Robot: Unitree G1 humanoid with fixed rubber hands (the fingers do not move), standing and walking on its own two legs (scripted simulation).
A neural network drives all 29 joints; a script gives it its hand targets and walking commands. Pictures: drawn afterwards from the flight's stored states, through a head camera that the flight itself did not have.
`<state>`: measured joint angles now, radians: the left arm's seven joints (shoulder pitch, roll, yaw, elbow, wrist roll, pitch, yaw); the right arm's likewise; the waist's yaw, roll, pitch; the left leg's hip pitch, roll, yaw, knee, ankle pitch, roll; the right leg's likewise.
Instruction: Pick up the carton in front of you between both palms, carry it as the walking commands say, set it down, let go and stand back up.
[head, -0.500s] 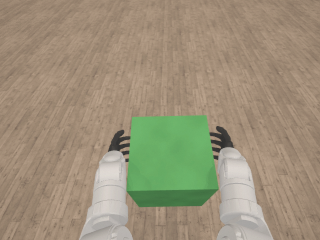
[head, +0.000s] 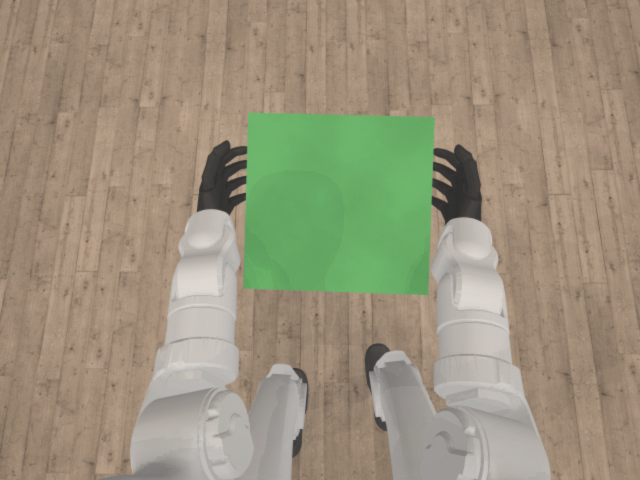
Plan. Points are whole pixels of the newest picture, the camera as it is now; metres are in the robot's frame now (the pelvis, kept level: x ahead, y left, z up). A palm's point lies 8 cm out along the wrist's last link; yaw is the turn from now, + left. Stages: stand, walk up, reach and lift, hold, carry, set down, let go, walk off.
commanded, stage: set down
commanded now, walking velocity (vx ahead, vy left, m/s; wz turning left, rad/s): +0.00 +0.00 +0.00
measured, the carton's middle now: (336, 209) +0.45 -0.01 -0.16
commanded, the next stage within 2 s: none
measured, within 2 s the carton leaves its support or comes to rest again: rests again in 1.88 s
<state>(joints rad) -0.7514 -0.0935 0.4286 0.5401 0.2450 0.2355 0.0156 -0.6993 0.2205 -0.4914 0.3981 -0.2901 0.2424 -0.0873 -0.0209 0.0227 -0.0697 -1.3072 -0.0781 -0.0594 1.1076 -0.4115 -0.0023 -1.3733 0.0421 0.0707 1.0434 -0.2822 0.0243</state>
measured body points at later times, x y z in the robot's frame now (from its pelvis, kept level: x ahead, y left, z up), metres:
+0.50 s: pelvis -0.02 +0.00 -0.13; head +0.27 +0.00 +0.21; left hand +0.49 +0.13 -0.23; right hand +0.45 -0.16 -0.23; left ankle +0.04 +0.11 -0.63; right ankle +0.09 -0.12 -0.63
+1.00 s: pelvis -0.04 +0.01 -0.23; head +0.32 +0.03 +0.03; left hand +0.54 +0.13 -0.39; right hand +0.46 -0.16 -0.39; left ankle +0.04 +0.12 -0.63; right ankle +0.09 -0.13 -0.63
